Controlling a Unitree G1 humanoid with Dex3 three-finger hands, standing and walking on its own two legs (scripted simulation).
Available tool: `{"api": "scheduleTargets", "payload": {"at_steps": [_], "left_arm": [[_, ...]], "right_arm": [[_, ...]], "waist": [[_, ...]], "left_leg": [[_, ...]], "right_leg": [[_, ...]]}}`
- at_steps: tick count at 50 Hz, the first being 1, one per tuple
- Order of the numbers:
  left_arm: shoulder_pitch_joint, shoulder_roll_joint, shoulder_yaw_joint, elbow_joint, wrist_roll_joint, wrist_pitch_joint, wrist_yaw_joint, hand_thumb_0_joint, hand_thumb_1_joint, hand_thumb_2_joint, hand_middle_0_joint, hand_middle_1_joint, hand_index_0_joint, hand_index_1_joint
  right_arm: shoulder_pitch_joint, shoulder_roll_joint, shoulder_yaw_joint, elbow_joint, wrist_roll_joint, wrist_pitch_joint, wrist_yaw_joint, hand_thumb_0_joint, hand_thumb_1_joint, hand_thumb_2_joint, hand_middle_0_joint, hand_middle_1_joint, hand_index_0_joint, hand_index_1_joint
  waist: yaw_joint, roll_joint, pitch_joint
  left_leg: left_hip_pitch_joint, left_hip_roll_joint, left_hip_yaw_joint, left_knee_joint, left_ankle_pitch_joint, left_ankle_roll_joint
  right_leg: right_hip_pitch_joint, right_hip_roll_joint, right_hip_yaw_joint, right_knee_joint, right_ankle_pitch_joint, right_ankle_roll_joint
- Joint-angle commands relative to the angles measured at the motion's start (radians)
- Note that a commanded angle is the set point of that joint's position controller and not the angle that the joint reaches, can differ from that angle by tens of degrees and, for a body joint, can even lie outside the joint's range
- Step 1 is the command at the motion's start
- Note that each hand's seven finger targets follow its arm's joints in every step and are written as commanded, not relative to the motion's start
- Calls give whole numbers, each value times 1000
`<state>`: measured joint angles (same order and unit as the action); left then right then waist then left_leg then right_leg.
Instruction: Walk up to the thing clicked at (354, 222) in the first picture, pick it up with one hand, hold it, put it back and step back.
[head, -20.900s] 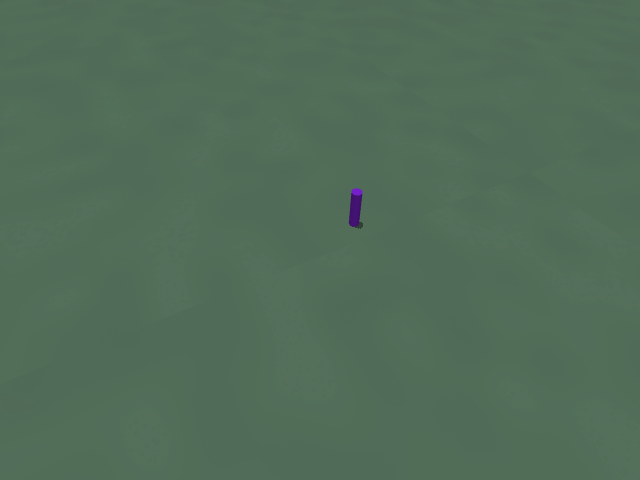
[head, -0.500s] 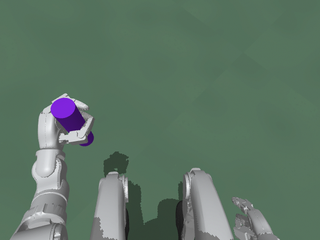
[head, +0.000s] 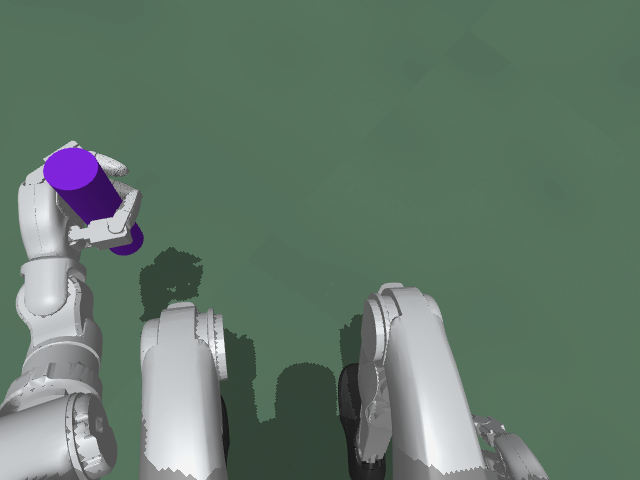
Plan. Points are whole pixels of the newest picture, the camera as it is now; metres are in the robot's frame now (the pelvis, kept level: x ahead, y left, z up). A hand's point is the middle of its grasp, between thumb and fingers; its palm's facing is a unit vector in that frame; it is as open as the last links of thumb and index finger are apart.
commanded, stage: crouch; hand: left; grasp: from the side
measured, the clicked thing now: (103, 210) +0.44 +0.23 -0.06
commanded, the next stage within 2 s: lower in 0.52 s
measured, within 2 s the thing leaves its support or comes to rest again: neither
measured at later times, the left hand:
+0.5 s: hand (127, 219) +0.45 +0.22 -0.11, palm faces +0.09 -1.00 -0.01, open 6.2 cm
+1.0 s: hand (142, 229) +0.46 +0.22 -0.17, palm faces +0.11 -0.99 +0.01, open 6.2 cm
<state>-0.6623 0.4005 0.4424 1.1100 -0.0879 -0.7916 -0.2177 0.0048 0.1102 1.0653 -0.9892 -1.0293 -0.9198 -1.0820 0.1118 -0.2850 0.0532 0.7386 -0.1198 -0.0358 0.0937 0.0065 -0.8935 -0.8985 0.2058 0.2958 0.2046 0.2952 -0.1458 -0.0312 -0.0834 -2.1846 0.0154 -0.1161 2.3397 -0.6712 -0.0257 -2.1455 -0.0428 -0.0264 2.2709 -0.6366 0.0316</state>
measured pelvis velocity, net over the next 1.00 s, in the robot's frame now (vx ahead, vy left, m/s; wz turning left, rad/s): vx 0.00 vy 0.01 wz -0.11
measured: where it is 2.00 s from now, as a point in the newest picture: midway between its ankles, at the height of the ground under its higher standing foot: (288, 461)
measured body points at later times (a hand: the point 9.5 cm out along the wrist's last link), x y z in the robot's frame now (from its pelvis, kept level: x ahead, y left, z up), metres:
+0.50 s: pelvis +0.00 +0.00 -0.04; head +0.22 +0.09 +0.35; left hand +0.44 +0.27 -0.11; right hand +0.12 -0.27 -0.14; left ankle +0.09 +0.13 -0.32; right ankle +0.11 -0.13 -0.32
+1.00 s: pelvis +0.00 +0.01 -0.06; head +0.23 +0.11 +0.31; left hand +0.45 +0.27 -0.17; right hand +0.10 -0.27 -0.13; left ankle +0.09 +0.13 -0.32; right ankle +0.11 -0.13 -0.32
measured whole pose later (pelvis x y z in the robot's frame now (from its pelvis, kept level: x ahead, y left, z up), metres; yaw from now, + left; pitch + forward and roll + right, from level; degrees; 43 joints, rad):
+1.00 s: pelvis +0.00 +0.01 -0.06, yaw -6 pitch +20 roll -12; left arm -0.67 0.62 0.49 1.28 -0.08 -0.94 -0.16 0.00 0.12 1.05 -0.99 -1.03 -0.92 -1.09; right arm -0.04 -0.35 0.29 0.65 -0.25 0.01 0.14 0.00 -0.91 -0.90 0.21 0.30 0.21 0.30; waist -0.25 -0.14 0.15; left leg -2.26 0.01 -0.26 2.59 -0.70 -0.03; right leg -2.16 0.00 -0.12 2.41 -0.61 0.06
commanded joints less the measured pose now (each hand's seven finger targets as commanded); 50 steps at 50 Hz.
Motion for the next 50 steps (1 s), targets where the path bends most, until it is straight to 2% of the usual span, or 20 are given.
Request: {"api": "scheduleTargets", "payload": {"at_steps": [1,2,3,5,9,10,11,13,17,20,26,28,30,32,36,39,40,42,44,50], "left_arm": [[-314,184,3,-198,-12,-74,-7,0,564,1267,-1285,-1350,-1289,-1350],[-316,188,1,-184,-11,-77,-10,0,572,1271,-1274,-1350,-1279,-1348],[-291,214,33,-169,-8,-75,-7,0,578,1285,-1273,-1355,-1277,-1354],[-310,216,20,-185,-15,-81,-8,0,563,1273,-1285,-1353,-1288,-1353],[-291,244,44,-163,-22,-87,-8,0,551,1290,-1285,-1363,-1287,-1364],[-321,235,17,-184,-19,-91,-11,0,543,1271,-1279,-1354,-1284,-1353],[-304,253,42,-168,-17,-91,-3,0,552,1283,-1278,-1358,-1282,-1358],[-294,235,26,-166,-17,-94,-6,0,580,1268,-1259,-1337,-1264,-1334],[-276,271,44,-169,-17,-101,0,0,536,1259,-1258,-1337,-1262,-1336],[-260,243,24,-163,-19,-105,2,0,553,1270,-1257,-1338,-1260,-1338],[-265,255,15,-188,-16,-112,6,0,544,1257,-1248,-1330,-1252,-1329],[-260,280,29,-189,-13,-113,17,0,530,1251,-1255,-1328,-1257,-1329],[-268,265,12,-174,-14,-116,21,0,529,1251,-1244,-1322,-1246,-1322],[-257,291,28,-177,-9,-118,30,0,502,1227,-1293,-1367,-1301,-1360],[-251,278,19,-96,-16,-138,47,0,469,1230,-1308,-1380,-1317,-1374],[-273,330,39,-68,-15,-166,57,0,495,1221,-1299,-1365,-1310,-1356],[-246,362,65,-52,-13,-174,59,0,502,1233,-1303,-1376,-1315,-1367],[-279,363,45,-38,-8,-193,57,0,529,1234,-1308,-1377,-1320,-1367],[-267,383,62,-29,-13,-210,58,0,546,1243,-1310,-1383,-1323,-1372],[-272,425,70,15,-4,-246,64,0,531,1229,-1301,-1367,-1311,-1358]], "right_arm": [[77,-238,-65,-72,-4,-11,-5,0,-893,-903,199,300,200,300],[76,-242,-60,-67,-7,-10,-4,0,-890,-903,199,300,200,300],[81,-252,-59,-69,-9,-8,-2,0,-887,-903,199,300,200,300],[67,-251,-48,-74,-13,-5,3,0,-890,-903,199,300,200,300],[69,-262,-32,-73,-25,1,6,0,-890,-904,199,300,200,300],[50,-265,-30,-76,-27,0,6,0,-892,-903,199,300,200,300],[55,-267,-26,-79,-31,0,9,0,-888,-902,199,300,200,300],[55,-274,-19,-78,-37,4,11,0,-891,-903,199,300,200,300],[47,-283,-5,-77,-48,9,16,0,-895,-904,199,300,200,300],[44,-289,1,-79,-53,17,19,0,-897,-905,199,300,200,300],[25,-307,18,-83,-65,28,25,0,-900,-906,199,300,200,300],[29,-309,24,-84,-69,35,26,0,-905,-907,199,300,200,300],[12,-310,30,-87,-73,38,28,0,-900,-906,200,300,200,300],[0,-316,35,-93,-74,39,28,0,-904,-903,199,300,199,300],[-12,-323,64,-101,-84,43,36,0,-909,-904,199,300,199,300],[-34,-333,85,-110,-95,43,36,0,-904,-902,199,300,199,300],[-28,-337,92,-110,-100,44,37,0,-904,-903,199,300,200,300],[-49,-341,107,-117,-108,43,37,0,-903,-902,199,300,200,300],[-56,-347,123,-121,-116,42,37,0,-903,-902,199,300,200,300],[-90,-375,158,-122,-141,46,36,0,-911,-904,199,300,200,300]], "waist": [[-8,198,-597],[-21,198,-576],[-8,190,-573],[-12,193,-566],[-18,180,-563],[-30,200,-539],[-24,194,-551],[-38,199,-554],[-28,221,-556],[-47,219,-548],[-60,269,-527],[-54,262,-532],[-74,258,-490],[-64,258,-474],[-98,209,-433],[-106,204,-407],[-97,209,-427],[-119,215,-403],[-119,228,-428],[-143,303,-376]], "left_leg": [[397,-19,76,-278,26,29],[374,-19,70,-272,6,32],[377,-18,66,-269,19,30],[350,-17,67,-246,1,32],[314,-18,70,-202,25,34],[304,-16,65,-205,-4,34],[306,-17,66,-194,4,35],[321,-14,57,-180,31,32],[326,-12,50,-153,79,27],[326,-12,40,-143,85,25],[364,-7,20,-136,116,16],[355,-6,19,-125,122,16],[317,-6,18,-118,84,21],[319,-4,10,-129,59,20],[271,-5,0,-95,43,26],[247,-3,-5,-86,24,28],[262,-2,-3,-78,39,27],[256,2,-12,-78,21,26],[288,4,-16,-66,59,22],[339,15,-46,-69,100,5]], "right_leg": [[290,40,-95,-204,75,-66],[285,40,-101,-198,62,-64],[285,40,-105,-189,72,-63],[282,45,-108,-178,58,-63],[309,50,-112,-165,82,-56],[280,50,-115,-159,59,-58],[297,52,-115,-161,70,-57],[292,53,-123,-146,98,-56],[296,59,-128,-118,134,-59],[298,60,-136,-109,147,-57],[265,60,-153,-82,171,-59],[282,62,-154,-80,174,-59],[274,63,-157,-85,149,-55],[253,63,-165,-79,126,-57],[279,69,-174,-80,123,-51],[288,73,-181,-80,107,-48],[318,77,-180,-82,119,-46],[303,79,-189,-77,106,-47],[328,82,-191,-70,142,-46],[304,82,-217,-41,178,-50]]}}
